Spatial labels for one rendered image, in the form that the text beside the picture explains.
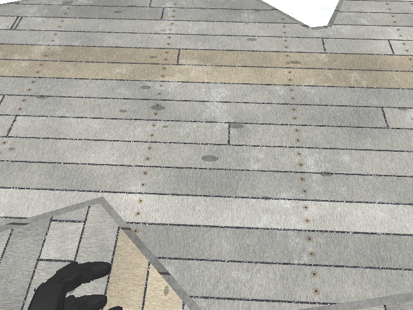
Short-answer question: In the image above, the left robot hand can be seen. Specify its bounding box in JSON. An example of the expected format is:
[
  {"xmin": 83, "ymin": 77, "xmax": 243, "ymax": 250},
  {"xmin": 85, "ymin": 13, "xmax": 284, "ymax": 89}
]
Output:
[{"xmin": 28, "ymin": 262, "xmax": 123, "ymax": 310}]

